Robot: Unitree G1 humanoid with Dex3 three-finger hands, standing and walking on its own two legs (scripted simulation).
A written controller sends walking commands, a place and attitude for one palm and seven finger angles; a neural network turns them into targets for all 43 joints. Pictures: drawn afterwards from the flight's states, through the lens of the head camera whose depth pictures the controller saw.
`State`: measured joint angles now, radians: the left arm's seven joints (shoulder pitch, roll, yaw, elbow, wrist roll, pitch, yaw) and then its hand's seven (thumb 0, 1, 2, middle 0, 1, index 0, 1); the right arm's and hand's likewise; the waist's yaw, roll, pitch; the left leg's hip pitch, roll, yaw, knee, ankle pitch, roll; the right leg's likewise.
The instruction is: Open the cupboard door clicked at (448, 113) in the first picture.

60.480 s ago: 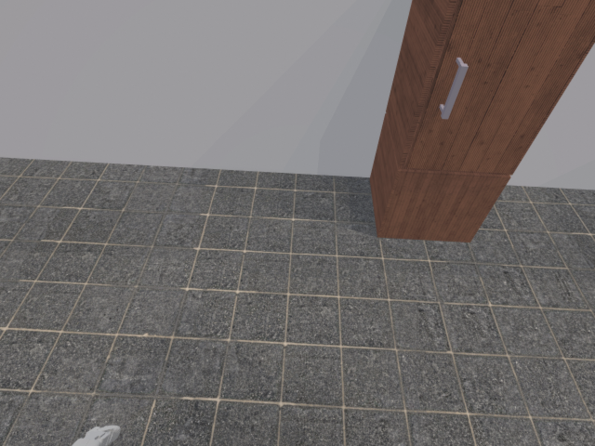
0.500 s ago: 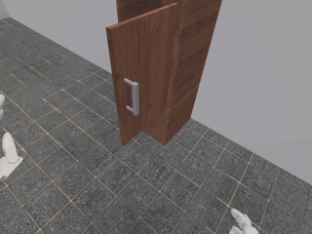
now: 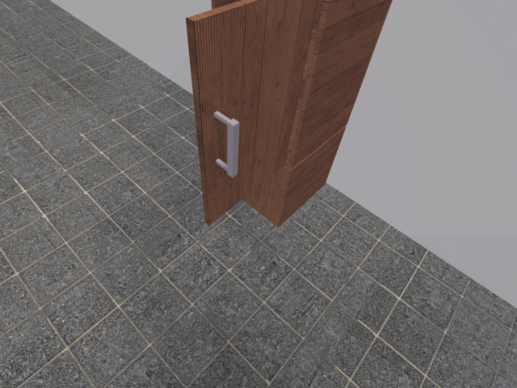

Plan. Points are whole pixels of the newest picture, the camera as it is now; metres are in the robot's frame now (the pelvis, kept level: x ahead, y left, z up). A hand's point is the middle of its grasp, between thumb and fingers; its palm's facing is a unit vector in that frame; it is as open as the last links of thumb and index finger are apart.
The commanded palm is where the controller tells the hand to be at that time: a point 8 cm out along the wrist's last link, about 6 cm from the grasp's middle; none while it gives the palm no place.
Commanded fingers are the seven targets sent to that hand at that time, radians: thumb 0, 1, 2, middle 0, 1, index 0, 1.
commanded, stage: let the arm hang, fingers relaxed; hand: left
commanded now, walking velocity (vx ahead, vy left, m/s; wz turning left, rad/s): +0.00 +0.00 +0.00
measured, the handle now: (226, 145) +0.61 +0.11 -0.02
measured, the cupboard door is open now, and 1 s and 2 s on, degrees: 91 91 91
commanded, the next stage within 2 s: look to check the result in 0.72 s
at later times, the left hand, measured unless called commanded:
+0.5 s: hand out of the picture +0.03 +0.18 -0.16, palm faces -0.01 -0.98 -0.20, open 7.4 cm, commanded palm none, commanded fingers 0.00 0.90 0.90 -0.20 -0.30 -0.20 -0.30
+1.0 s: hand out of the picture +0.02 +0.17 -0.16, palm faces +0.00 -0.98 -0.18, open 7.4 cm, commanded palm none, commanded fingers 0.00 0.90 0.90 -0.20 -0.30 -0.20 -0.30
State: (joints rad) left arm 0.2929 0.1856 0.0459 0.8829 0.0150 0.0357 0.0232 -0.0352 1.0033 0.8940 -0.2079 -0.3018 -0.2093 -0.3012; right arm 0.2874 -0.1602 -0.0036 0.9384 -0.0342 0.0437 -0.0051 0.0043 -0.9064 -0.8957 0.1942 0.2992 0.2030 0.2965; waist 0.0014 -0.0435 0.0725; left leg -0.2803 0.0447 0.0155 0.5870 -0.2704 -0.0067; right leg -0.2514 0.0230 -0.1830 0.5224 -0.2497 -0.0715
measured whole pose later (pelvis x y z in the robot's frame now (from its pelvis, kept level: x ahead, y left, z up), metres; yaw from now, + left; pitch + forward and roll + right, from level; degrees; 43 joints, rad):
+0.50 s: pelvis +0.02 +0.01 +0.01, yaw -3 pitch -2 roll +0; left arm 0.27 0.12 0.00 1.16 0.01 -0.01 0.04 0.01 0.91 0.90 -0.20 -0.30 -0.20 -0.30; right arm 0.32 -0.11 0.01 1.15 -0.02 0.01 -0.03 0.00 -0.91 -0.90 0.19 0.30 0.20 0.30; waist -0.01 0.03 0.03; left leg -0.14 0.01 0.08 0.38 -0.21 0.01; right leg -0.16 0.01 -0.12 0.39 -0.20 -0.05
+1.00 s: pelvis +0.03 +0.01 +0.01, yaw -3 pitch -2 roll +0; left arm 0.30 0.11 0.01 1.18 0.01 -0.02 0.04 0.01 0.91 0.90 -0.20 -0.30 -0.20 -0.30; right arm 0.31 -0.11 0.00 1.16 -0.02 0.00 -0.04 0.00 -0.91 -0.90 0.19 0.30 0.20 0.30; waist -0.01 0.02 0.04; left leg -0.12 0.01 0.08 0.37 -0.23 0.01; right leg -0.15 0.01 -0.11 0.39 -0.22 -0.05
